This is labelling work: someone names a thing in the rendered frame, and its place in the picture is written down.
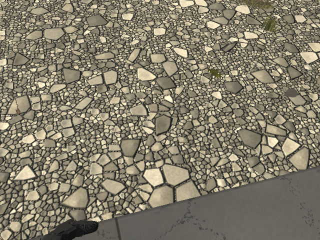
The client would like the left robot hand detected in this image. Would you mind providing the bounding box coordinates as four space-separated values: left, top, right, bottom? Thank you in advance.
40 219 99 240

